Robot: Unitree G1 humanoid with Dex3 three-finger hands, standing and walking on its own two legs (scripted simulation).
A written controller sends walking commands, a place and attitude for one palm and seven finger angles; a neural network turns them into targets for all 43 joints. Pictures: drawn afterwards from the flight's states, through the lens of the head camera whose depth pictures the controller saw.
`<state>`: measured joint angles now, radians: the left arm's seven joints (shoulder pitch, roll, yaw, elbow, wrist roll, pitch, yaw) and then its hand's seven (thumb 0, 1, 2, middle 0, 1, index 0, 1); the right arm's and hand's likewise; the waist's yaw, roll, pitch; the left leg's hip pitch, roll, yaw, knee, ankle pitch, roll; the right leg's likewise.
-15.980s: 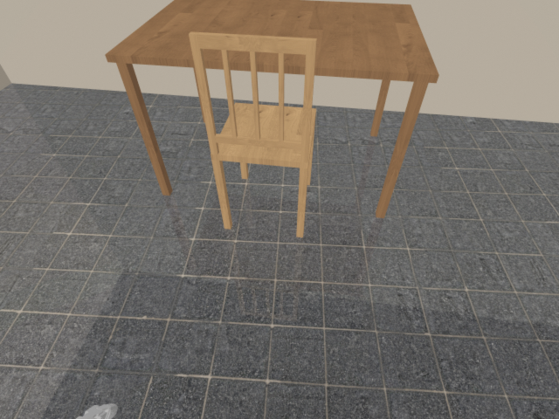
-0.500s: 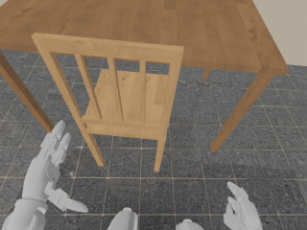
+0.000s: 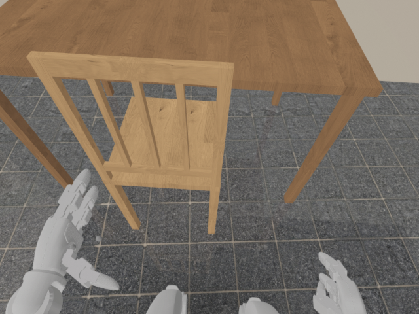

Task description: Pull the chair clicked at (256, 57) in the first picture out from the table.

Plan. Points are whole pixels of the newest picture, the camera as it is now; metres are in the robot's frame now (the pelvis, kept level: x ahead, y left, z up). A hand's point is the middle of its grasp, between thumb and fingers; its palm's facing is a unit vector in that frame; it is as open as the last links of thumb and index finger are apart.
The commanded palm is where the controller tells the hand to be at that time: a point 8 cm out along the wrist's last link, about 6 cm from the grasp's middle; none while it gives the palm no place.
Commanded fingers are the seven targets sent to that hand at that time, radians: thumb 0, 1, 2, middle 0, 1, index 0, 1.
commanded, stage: raise the hand toward the chair's back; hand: left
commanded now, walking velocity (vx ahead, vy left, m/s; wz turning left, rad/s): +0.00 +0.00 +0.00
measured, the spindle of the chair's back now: (149, 131) +0.52 +0.17 -0.01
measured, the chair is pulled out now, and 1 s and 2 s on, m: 0.00 0.00 0.00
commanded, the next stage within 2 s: aim the fingers beside a spindle in 0.06 s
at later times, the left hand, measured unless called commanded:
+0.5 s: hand (114, 220) +0.27 +0.18 +0.04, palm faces -0.05 -1.00 -0.04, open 16.9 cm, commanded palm +0.26 +0.24 +0.03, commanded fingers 0.00 -0.50 0.30 -0.06 -0.08 -0.06 -0.08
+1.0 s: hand (132, 202) +0.33 +0.17 +0.01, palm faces -0.06 -1.00 -0.02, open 16.9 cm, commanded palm +0.31 +0.22 +0.01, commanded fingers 0.00 -0.50 0.30 -0.06 -0.08 -0.06 -0.08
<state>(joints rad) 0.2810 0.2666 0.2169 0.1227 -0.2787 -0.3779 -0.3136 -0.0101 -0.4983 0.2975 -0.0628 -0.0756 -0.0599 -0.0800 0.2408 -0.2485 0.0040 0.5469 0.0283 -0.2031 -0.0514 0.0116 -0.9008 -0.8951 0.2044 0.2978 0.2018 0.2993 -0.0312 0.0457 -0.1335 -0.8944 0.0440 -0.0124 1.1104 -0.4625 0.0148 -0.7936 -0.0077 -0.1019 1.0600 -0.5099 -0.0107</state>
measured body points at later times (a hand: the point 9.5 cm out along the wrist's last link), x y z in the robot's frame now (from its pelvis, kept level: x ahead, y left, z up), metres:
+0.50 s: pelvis +0.00 -0.01 -0.01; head +0.07 +0.00 +0.44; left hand +0.27 +0.24 +0.04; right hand +0.17 -0.26 -0.09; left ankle +0.04 +0.11 -0.66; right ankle +0.01 -0.12 -0.66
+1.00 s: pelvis +0.00 +0.00 -0.02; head +0.09 +0.01 +0.42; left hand +0.32 +0.22 +0.01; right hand +0.15 -0.25 -0.12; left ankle +0.04 +0.11 -0.66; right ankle +0.01 -0.12 -0.66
